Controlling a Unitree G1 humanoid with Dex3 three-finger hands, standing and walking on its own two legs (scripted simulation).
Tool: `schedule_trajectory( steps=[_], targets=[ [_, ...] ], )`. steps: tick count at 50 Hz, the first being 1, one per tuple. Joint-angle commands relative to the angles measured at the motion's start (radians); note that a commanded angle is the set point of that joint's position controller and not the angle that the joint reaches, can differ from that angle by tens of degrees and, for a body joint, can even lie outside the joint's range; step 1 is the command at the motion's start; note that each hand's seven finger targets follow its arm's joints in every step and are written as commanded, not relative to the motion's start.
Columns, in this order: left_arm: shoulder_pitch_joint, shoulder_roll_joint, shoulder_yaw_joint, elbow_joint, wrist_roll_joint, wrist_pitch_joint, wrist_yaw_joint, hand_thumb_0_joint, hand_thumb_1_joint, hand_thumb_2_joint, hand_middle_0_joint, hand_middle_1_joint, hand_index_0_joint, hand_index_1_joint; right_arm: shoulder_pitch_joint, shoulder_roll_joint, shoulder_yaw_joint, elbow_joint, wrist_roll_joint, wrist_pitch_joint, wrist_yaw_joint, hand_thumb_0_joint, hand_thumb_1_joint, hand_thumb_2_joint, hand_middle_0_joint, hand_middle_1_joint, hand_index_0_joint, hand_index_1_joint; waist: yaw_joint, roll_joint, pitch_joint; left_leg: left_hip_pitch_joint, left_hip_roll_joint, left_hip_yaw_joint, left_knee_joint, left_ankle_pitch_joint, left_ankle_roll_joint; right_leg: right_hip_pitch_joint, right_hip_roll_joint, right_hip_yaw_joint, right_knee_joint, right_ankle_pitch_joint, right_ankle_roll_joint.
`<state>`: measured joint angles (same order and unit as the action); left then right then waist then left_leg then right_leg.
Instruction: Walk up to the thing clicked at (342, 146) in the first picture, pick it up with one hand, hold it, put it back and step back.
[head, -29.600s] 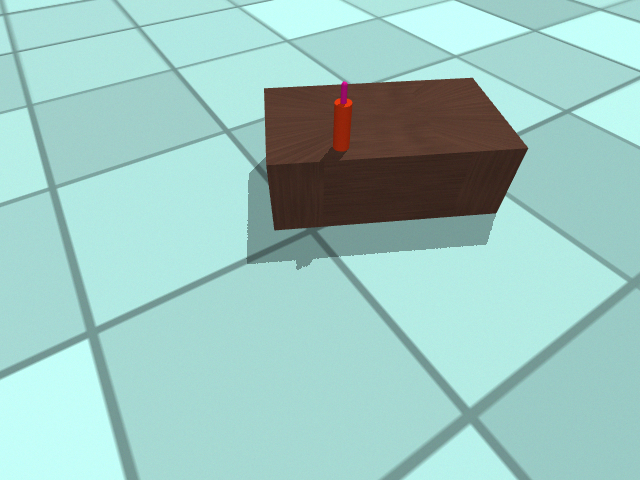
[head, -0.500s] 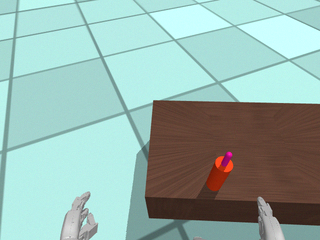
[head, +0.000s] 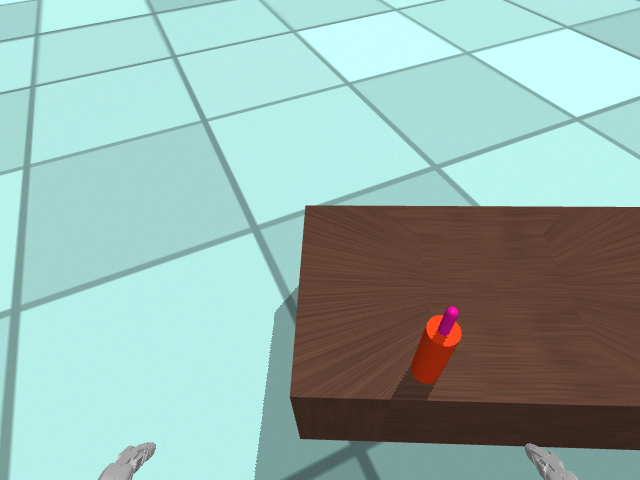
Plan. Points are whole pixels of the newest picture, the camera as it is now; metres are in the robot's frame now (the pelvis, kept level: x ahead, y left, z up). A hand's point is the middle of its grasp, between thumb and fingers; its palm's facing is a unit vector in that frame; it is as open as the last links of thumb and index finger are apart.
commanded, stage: stand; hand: right
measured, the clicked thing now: (437, 343) +0.41 -0.20 -0.25
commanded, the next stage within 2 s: none
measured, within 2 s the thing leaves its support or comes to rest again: neither
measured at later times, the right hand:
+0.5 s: hand out of the picture +0.04 -0.25 -0.12, palm faces -0.04 +0.94 -0.34, open 7.5 cm
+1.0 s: hand out of the picture +0.06 -0.24 -0.12, palm faces -0.05 +0.94 -0.34, open 7.4 cm
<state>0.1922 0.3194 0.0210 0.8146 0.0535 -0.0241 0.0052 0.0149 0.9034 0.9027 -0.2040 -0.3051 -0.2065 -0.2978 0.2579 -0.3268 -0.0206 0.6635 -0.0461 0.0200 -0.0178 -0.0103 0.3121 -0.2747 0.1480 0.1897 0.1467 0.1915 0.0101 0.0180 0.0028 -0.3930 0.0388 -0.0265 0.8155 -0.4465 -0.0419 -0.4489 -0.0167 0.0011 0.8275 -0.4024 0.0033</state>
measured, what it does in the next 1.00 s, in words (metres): stands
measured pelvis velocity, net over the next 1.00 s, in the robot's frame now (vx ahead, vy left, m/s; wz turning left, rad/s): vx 0.00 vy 0.01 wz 0.01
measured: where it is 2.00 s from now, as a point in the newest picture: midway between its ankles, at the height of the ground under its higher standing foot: outside the picture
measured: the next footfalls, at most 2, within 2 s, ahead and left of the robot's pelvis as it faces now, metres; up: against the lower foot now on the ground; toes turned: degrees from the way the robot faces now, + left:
none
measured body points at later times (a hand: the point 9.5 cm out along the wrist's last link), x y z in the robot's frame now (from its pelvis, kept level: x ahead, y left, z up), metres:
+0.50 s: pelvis -0.01 -0.01 +0.04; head -0.01 +0.00 +0.49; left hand +0.06 +0.28 -0.10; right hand +0.05 -0.29 -0.10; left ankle -0.01 +0.15 -0.70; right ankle +0.02 -0.12 -0.70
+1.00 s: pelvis +0.00 +0.01 +0.04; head +0.00 +0.01 +0.49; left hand +0.05 +0.31 -0.10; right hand +0.06 -0.29 -0.09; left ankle -0.01 +0.15 -0.70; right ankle +0.02 -0.12 -0.70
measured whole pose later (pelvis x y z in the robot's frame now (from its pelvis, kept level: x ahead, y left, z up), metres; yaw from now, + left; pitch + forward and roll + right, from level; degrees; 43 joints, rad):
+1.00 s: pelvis +0.00 +0.01 +0.04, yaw +1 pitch -3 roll +0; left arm 0.12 0.34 0.01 1.17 0.01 -0.01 0.00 0.01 0.91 0.90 -0.20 -0.30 -0.20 -0.30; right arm 0.15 -0.33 0.01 1.13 -0.02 -0.01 -0.01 0.00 -0.91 -0.89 0.20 0.30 0.20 0.30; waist 0.01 0.00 0.06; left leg -0.10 0.03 -0.03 0.36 -0.21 -0.04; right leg -0.14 -0.02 -0.01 0.36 -0.17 0.02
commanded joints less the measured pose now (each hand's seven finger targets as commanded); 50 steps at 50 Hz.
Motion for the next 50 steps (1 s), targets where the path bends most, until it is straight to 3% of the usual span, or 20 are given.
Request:
schedule_trajectory(
  steps=[1,5,9,11,13,17,21,26,27,29,36,39,46,50],
  targets=[
    [-0.057,0.185,0.063,-0.039,-0.005,-0.029,0.005,0.000,0.900,0.900,-0.200,-0.300,-0.200,-0.301,-0.029,-0.151,-0.055,0.008,0.001,-0.061,-0.012,0.000,-0.301,-0.900,0.200,0.300,0.200,0.300,-0.023,-0.073,-0.069,0.090,0.020,-0.037,-0.164,0.223,0.077,0.082,-0.079,0.134,-0.265,0.190,-0.077],
    [-0.044,0.190,0.063,0.027,-0.018,-0.022,0.011,0.000,0.900,0.900,-0.200,-0.300,-0.200,-0.301,-0.038,-0.168,-0.050,0.109,0.008,-0.065,-0.014,0.000,-0.621,-0.900,0.200,0.300,0.200,0.300,-0.017,-0.040,-0.088,0.149,0.043,-0.049,-0.215,0.353,0.076,0.170,-0.076,0.104,-0.276,0.338,-0.064],
    [-0.061,0.205,0.059,0.087,-0.023,-0.011,0.015,0.000,0.900,0.900,-0.200,-0.300,-0.200,-0.301,-0.031,-0.173,-0.040,0.198,0.011,-0.060,-0.019,0.000,-0.900,-0.900,0.200,0.300,0.200,0.300,-0.025,-0.066,-0.061,0.176,0.042,-0.037,-0.281,0.345,0.064,0.218,-0.092,0.118,-0.360,0.336,-0.064],
    [-0.054,0.201,0.053,0.119,-0.027,-0.005,0.014,0.000,0.900,0.900,-0.200,-0.300,-0.200,-0.301,-0.047,-0.183,-0.037,0.236,0.013,-0.058,-0.019,0.000,-0.900,-0.900,0.200,0.300,0.200,0.300,-0.015,-0.036,-0.030,0.186,0.051,-0.049,-0.332,0.326,0.063,0.231,-0.083,0.101,-0.393,0.291,-0.053],
    [-0.057,0.206,0.050,0.150,-0.031,-0.003,0.014,0.000,0.900,0.900,-0.200,-0.300,-0.200,-0.301,-0.042,-0.181,-0.029,0.269,0.015,-0.058,-0.017,0.000,-0.900,-0.900,0.200,0.300,0.200,0.300,-0.019,-0.034,-0.024,0.195,0.061,-0.050,-0.368,0.353,0.057,0.271,-0.081,0.094,-0.408,0.307,-0.048],
    [-0.077,0.215,0.048,0.192,-0.032,0.003,0.008,0.000,0.900,0.900,-0.200,-0.300,-0.200,-0.301,-0.067,-0.186,-0.022,0.320,0.017,-0.055,-0.015,0.000,-0.900,-0.900,0.200,0.300,0.200,0.300,-0.010,-0.023,0.028,0.180,0.060,-0.055,-0.435,0.254,0.053,0.283,-0.075,0.092,-0.474,0.180,-0.038],
    [-0.079,0.207,0.043,0.228,-0.030,0.001,0.006,0.000,0.900,0.900,-0.200,-0.300,-0.200,-0.301,-0.088,-0.193,-0.021,0.349,0.018,-0.056,-0.015,0.000,-0.900,-0.900,0.200,0.300,0.200,0.300,-0.002,-0.005,0.022,0.197,0.071,-0.060,-0.466,0.261,0.053,0.312,-0.078,0.082,-0.490,0.210,-0.034],
    [-0.098,0.210,0.041,0.254,-0.031,0.001,0.003,0.000,0.900,0.900,-0.200,-0.300,-0.200,-0.301,-0.089,-0.200,-0.021,0.383,0.019,-0.050,-0.011,0.000,-0.900,-0.900,0.200,0.300,0.200,0.300,-0.006,0.017,0.053,0.187,0.068,-0.059,-0.493,0.187,0.051,0.291,-0.075,0.083,-0.525,0.144,-0.026],
    [-0.104,0.207,0.040,0.257,-0.032,0.001,0.002,0.000,0.900,0.900,-0.200,-0.300,-0.200,-0.301,-0.085,-0.199,-0.020,0.386,0.019,-0.051,-0.012,0.000,-0.900,-0.900,0.200,0.300,0.200,0.300,-0.007,0.011,0.046,0.184,0.075,-0.065,-0.501,0.202,0.054,0.316,-0.078,0.080,-0.514,0.179,-0.026],
    [-0.106,0.210,0.038,0.267,-0.031,0.000,0.002,0.000,0.900,0.900,-0.200,-0.300,-0.200,-0.301,-0.094,-0.195,-0.020,0.390,0.019,-0.049,-0.009,0.000,-0.900,-0.900,0.200,0.300,0.200,0.300,-0.007,-0.013,0.047,0.195,0.067,-0.057,-0.496,0.197,0.053,0.295,-0.080,0.085,-0.534,0.135,-0.024],
    [-0.110,0.216,0.033,0.289,-0.035,0.000,0.002,0.000,0.900,0.900,-0.200,-0.300,-0.200,-0.301,-0.103,-0.202,-0.019,0.409,0.020,-0.050,-0.008,0.000,-0.900,-0.900,0.200,0.300,0.200,0.300,-0.003,-0.009,0.028,0.210,0.072,-0.057,-0.511,0.235,0.053,0.323,-0.086,0.079,-0.533,0.191,-0.020],
    [-0.111,0.214,0.030,0.295,-0.036,-0.002,0.003,0.000,0.900,0.900,-0.200,-0.300,-0.200,-0.301,-0.113,-0.206,-0.017,0.409,0.021,-0.052,-0.009,0.000,-0.900,-0.900,0.200,0.300,0.200,0.300,-0.003,-0.004,0.005,0.231,0.082,-0.062,-0.515,0.301,0.053,0.345,-0.091,0.072,-0.521,0.274,-0.021],
    [-0.113,0.221,0.025,0.305,-0.038,0.000,0.005,0.000,0.900,0.900,-0.200,-0.300,-0.200,-0.301,-0.119,-0.215,-0.013,0.422,0.024,-0.051,-0.008,0.000,-0.900,-0.900,0.200,0.300,0.200,0.300,-0.008,0.001,0.010,0.236,0.083,-0.061,-0.536,0.296,0.054,0.347,-0.092,0.065,-0.522,0.280,-0.014],
    [-0.107,0.221,0.022,0.309,-0.039,-0.002,0.006,0.000,0.900,0.900,-0.200,-0.300,-0.200,-0.301,-0.133,-0.216,-0.013,0.421,0.027,-0.051,-0.008,0.000,-0.900,-0.900,0.200,0.300,0.200,0.300,-0.005,-0.008,-0.009,0.262,0.086,-0.056,-0.523,0.369,0.055,0.356,-0.102,0.063,-0.518,0.344,-0.013]
  ],
)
